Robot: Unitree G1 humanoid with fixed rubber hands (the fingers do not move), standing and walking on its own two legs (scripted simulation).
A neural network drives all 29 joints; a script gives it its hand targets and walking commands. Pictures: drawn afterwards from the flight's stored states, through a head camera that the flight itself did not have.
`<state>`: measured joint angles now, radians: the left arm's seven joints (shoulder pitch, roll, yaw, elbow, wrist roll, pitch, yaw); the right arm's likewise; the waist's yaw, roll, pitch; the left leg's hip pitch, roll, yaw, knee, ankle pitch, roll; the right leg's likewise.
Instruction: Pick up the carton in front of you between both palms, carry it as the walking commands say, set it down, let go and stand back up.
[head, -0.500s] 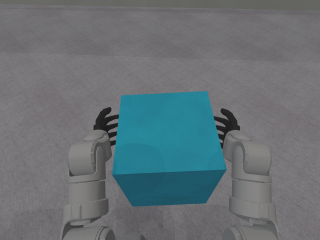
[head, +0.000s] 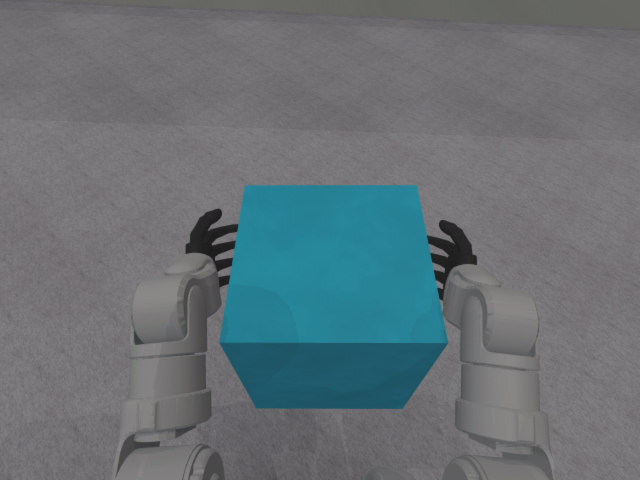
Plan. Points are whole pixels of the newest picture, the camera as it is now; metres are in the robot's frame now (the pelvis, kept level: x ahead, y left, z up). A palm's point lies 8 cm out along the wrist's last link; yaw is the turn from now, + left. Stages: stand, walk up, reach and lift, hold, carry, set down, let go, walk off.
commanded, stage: carry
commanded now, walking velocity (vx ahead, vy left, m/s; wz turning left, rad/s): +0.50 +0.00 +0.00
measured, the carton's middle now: (329, 306) +0.33 +0.00 +0.01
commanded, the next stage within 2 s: none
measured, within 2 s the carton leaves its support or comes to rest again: neither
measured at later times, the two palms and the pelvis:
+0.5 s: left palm (230, 109) +0.62 +0.15 +0.11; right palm (414, 107) +0.65 -0.15 +0.11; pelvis +0.33 -0.03 +0.02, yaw +4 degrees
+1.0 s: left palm (227, 44) +0.89 +0.20 +0.09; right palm (372, 52) +0.88 -0.10 +0.09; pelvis +0.65 +0.05 +0.01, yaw -2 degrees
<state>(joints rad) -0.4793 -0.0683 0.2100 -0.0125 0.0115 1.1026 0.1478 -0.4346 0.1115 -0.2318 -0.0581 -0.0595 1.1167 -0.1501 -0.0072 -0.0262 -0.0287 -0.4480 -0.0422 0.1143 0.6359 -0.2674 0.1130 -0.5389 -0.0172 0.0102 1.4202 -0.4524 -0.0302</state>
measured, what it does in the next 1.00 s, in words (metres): walks ahead: right foot, then left foot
